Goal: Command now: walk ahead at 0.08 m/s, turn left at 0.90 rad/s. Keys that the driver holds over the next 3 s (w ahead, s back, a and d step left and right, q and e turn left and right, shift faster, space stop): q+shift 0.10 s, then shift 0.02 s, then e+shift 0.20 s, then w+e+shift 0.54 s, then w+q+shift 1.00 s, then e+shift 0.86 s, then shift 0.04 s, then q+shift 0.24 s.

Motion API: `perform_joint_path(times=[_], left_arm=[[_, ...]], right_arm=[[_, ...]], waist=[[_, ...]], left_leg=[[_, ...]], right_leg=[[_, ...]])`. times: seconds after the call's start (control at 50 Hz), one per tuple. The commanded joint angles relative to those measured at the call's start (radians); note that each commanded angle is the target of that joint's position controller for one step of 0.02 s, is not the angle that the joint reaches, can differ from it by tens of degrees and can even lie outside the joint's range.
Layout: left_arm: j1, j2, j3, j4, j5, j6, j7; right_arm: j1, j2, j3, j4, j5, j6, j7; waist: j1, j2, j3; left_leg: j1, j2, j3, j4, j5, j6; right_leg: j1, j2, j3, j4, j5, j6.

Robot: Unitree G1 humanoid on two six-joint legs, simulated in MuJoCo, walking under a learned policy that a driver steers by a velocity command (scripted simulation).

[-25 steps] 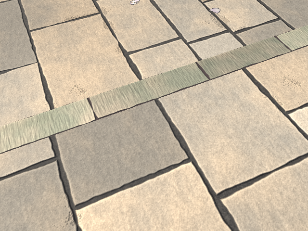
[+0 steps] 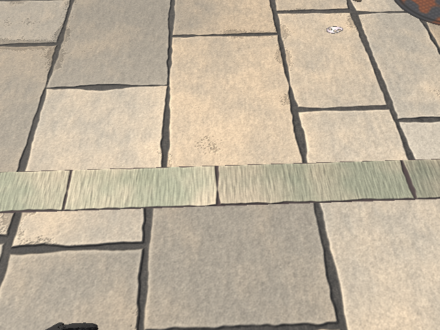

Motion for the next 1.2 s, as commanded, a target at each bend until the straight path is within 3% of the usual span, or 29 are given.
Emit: perform_joint_path(times=[0.02, 0.1, 0.14, 0.16, 0.18, 0.2, 0.22, 0.24, 0.28, 0.32, 0.38, 0.42, 0.54, 0.56, 0.6, 0.64, 0.74, 0.76, 0.78, 0.8, 0.82, 0.84, 0.86, 0.9, 0.96, 1.0, 1.06, 1.14, 1.2], left_arm=[[-0.073, 0.159, 0.053, -0.063, -0.008, -0.011, 0.011], [-0.058, 0.201, 0.074, -0.041, -0.034, -0.007, -0.005], [-0.023, 0.199, 0.073, -0.018, -0.058, -0.008, -0.014], [0.023, 0.164, 0.062, 0.006, -0.062, -0.006, -0.02], [0.07, 0.1, 0.039, 0.01, -0.028, -0.002, -0.032], [0.083, 0.097, 0.03, -0.022, -0.001, 0.002, -0.033], [0.021, 0.163, 0.05, -0.013, -0.021, 0.01, -0.024], [0.027, 0.157, 0.05, 0.002, -0.044, 0.021, -0.02], [0.102, 0.14, 0.05, 0.066, -0.042, 0.045, -0.008], [0.128, 0.178, 0.066, 0.067, -0.048, 0.053, -0.005], [0.062, 0.183, 0.069, 0.017, -0.057, 0.042, -0.017], [0.045, 0.163, 0.07, -0.002, -0.054, 0.03, -0.025], [0.07, 0.091, 0.063, -0.022, -0.055, 0.013, -0.051], [0.06, 0.087, 0.059, -0.021, 0.046, 0.047, -0.096], [0.033, 0.077, 0.055, -0.049, 0.017, 0.064, -0.133], [0.009, 0.089, 0.052, -0.071, 0.001, 0.067, -0.144], [-0.001, 0.13, 0.051, -0.084, 0.0, 0.067, -0.126], [0.083, 0.136, 0.055, -0.06, -0.005, 0.063, -0.113], [0.276, 0.146, 0.07, 0.004, -0.012, 0.05, -0.093], [0.533, 0.215, 0.098, 0.097, -0.011, 0.034, -0.07], [0.437, 0.334, 0.103, 0.071, -0.013, 0.032, -0.059], [0.359, 0.358, 0.105, -0.006, -0.029, 0.028, -0.054], [0.347, 0.336, 0.099, -0.003, -0.009, 0.025, -0.049], [0.311, 0.241, 0.072, 0.005, 0.003, 0.0, -0.035], [0.265, 0.155, 0.036, 0.01, -0.009, -0.051, -0.037], [0.344, 0.158, 0.037, 0.044, -0.013, -0.069, -0.044], [0.446, 0.138, 0.026, 0.084, -0.008, -0.085, -0.043], [0.428, 0.101, -0.006, 0.111, -0.007, -0.1, -0.024], [0.381, 0.159, 0.0, 0.116, 0.0, -0.105, 0.01]], right_arm=[[0.079, -0.015, 0.001, -0.062, -0.001, -0.002, 0.019], [0.03, -0.058, -0.013, -0.083, 0.002, 0.017, 0.053], [0.037, -0.05, -0.016, -0.086, -0.01, 0.018, 0.059], [0.076, -0.067, -0.024, -0.07, -0.021, 0.013, 0.051], [0.102, -0.158, -0.042, -0.078, -0.026, 0.003, 0.035], [0.04, -0.216, -0.037, -0.117, -0.054, -0.007, 0.028], [0.064, -0.138, -0.016, -0.11, -0.069, -0.024, 0.035], [0.03, -0.084, 0.006, -0.08, -0.073, -0.039, 0.042], [-0.075, -0.028, 0.025, -0.061, -0.056, -0.054, 0.038], [-0.119, -0.046, 0.023, -0.059, -0.063, -0.055, 0.021], [-0.012, -0.077, 0.003, -0.025, -0.035, -0.061, -0.004], [0.022, -0.069, -0.002, -0.001, -0.035, -0.082, -0.014], [0.028, -0.063, -0.027, 0.041, -0.027, -0.128, -0.006], [0.076, -0.055, -0.014, 0.056, -0.076, -0.12, 0.02], [0.046, -0.071, -0.022, 0.058, -0.076, -0.122, 0.032], [0.028, -0.091, -0.028, 0.062, -0.073, -0.125, 0.032], [0.03, -0.126, -0.038, 0.085, -0.071, -0.1, 0.047], [0.016, -0.138, -0.039, 0.087, -0.064, -0.092, 0.052], [-0.002, -0.14, -0.039, 0.089, -0.054, -0.079, 0.06], [-0.037, -0.106, -0.021, 0.065, -0.061, -0.073, 0.068], [-0.052, 0.067, 0.027, -0.021, -0.07, -0.087, 0.078], [-0.164, 0.008, 0.026, -0.095, -0.093, -0.105, 0.08], [-0.191, -0.038, 0.022, -0.103, -0.091, -0.117, 0.08], [-0.039, -0.045, 0.031, 0.0, -0.089, -0.125, 0.072], [0.021, -0.037, 0.035, 0.067, -0.064, -0.074, 0.092], [-0.05, -0.015, 0.041, 0.069, -0.044, -0.058, 0.101], [-0.159, 0.018, 0.053, 0.058, -0.02, -0.064, 0.103], [-0.205, 0.041, 0.072, 0.057, -0.028, -0.079, 0.114], [-0.098, -0.001, 0.071, 0.098, -0.026, -0.068, 0.109]], waist=[[-0.023, -0.135, -0.216], [-0.012, -0.164, -0.19], [-0.026, -0.125, -0.184], [-0.034, -0.064, -0.182], [-0.011, 0.185, -0.175], [0.016, 0.357, -0.205], [-0.064, 0.215, -0.261], [-0.03, 0.162, -0.22], [0.011, 0.148, -0.183], [0.03, 0.154, -0.144], [-0.04, 0.152, -0.131], [-0.045, 0.125, -0.099], [-0.007, 0.079, -0.04], [-0.015, 0.017, -0.034], [0.003, 0.101, -0.014], [0.018, 0.118, 0.0], [0.029, 0.101, 0.019], [0.073, 0.091, -0.004], [0.177, 0.009, -0.089], [0.291, -0.174, -0.16], [0.167, -0.476, -0.091], [0.176, -0.35, -0.14], [0.152, -0.216, -0.098], [0.061, -0.064, -0.088], [0.016, -0.065, -0.048], [0.043, -0.033, 0.023], [0.09, -0.025, 0.064], [0.055, -0.053, 0.063], [-0.025, -0.125, -0.035]], left_leg=[[0.112, 0.05, -0.016, -0.149, 0.113, 0.024], [0.233, 0.023, 0.045, -0.356, 0.158, 0.076], [0.355, -0.027, 0.066, -0.553, 0.21, 0.119], [0.472, -0.054, 0.046, -0.652, 0.298, 0.152], [0.619, 0.144, -0.222, -0.759, 0.631, 0.224], [0.617, 0.378, -0.415, -0.755, 0.814, 0.409], [0.53, 0.351, -0.358, -0.784, 0.707, 0.433], [0.48, 0.275, -0.253, -0.789, 0.587, 0.369], [0.419, 0.212, -0.11, -0.787, 0.521, 0.294], [0.373, 0.203, -0.041, -0.805, 0.533, 0.294], [0.539, 0.289, -0.181, -0.956, -0.129, 0.289], [0.625, 0.33, -0.218, -0.999, -0.219, 0.276], [0.636, 0.339, -0.037, -1.061, -0.161, 0.249], [0.585, 0.319, 0.033, -1.065, -0.178, 0.232], [0.527, 0.306, 0.106, -1.065, -0.184, 0.2], [0.51, 0.319, 0.152, -1.079, -0.213, 0.179], [0.576, 0.314, 0.266, -0.99, -0.136, 0.161], [0.558, 0.304, 0.302, -0.862, 0.082, 0.161], [0.508, 0.25, 0.377, -0.553, 0.416, 0.15], [0.3, 0.186, 0.374, -0.098, 0.515, 0.125], [-0.166, 0.01, 0.251, 0.202, -0.162, 0.057], [-0.337, -0.051, 0.008, 0.319, -0.142, 0.035], [-0.399, -0.002, -0.016, 0.337, -0.053, 0.048], [-0.226, 0.092, -0.008, 0.173, 0.132, 0.079], [-0.132, 0.113, 0.001, 0.1, 0.284, 0.085], [-0.208, 0.104, 0.017, 0.03, 0.347, 0.101], [-0.253, -0.001, 0.018, -0.095, 0.404, 0.136], [-0.136, -0.085, 0.144, -0.327, 0.513, 0.191], [0.109, -0.162, 0.229, -0.404, 0.524, 0.232]], right_leg=[[0.142, -0.283, 0.125, -0.129, 0.291, -0.224], [0.144, -0.304, 0.037, -0.1, 0.158, -0.169], [0.115, -0.279, 0.016, -0.006, 0.1, -0.117], [0.043, -0.232, -0.015, 0.092, 0.033, -0.063], [-0.15, -0.118, -0.113, 0.348, -0.252, 0.033], [-0.334, -0.022, -0.061, 0.607, -0.581, 0.083], [-0.292, -0.051, 0.056, 0.712, -0.555, 0.075], [-0.261, -0.062, 0.088, 0.714, -0.496, 0.059], [-0.203, -0.051, 0.117, 0.71, -0.37, 0.08], [-0.173, -0.017, 0.1, 0.755, -0.311, 0.104], [-0.376, -0.062, 0.099, 0.705, -0.211, 0.087], [-0.474, -0.079, 0.125, 0.678, -0.193, 0.066], [-0.516, -0.132, 0.107, 0.635, -0.135, 0.039], [-0.461, -0.097, 0.047, 0.61, -0.124, 0.037], [-0.407, -0.112, 0.038, 0.548, -0.08, 0.018], [-0.357, -0.121, 0.017, 0.487, -0.08, -0.01], [-0.205, -0.079, -0.102, 0.367, -0.241, -0.107], [-0.093, -0.03, -0.14, 0.35, -0.268, -0.127], [0.13, 0.044, -0.161, 0.289, -0.265, -0.15], [0.388, 0.093, -0.055, 0.202, -0.393, -0.177], [0.472, -0.139, 0.508, -0.053, -0.689, -0.246], [0.485, -0.216, 0.873, -0.262, -0.738, -0.297], [0.499, -0.267, 0.817, -0.242, -0.628, -0.292], [0.333, -0.21, 0.561, -0.184, -0.47, -0.22], [0.227, -0.124, 0.381, -0.262, -0.324, -0.127], [0.266, -0.113, 0.277, -0.296, -0.096, -0.087], [0.343, -0.076, 0.089, -0.306, 0.276, -0.019], [0.381, -0.073, -0.071, -0.349, 0.669, 0.036], [0.474, -0.12, -0.127, -0.238, 1.258, 0.071]])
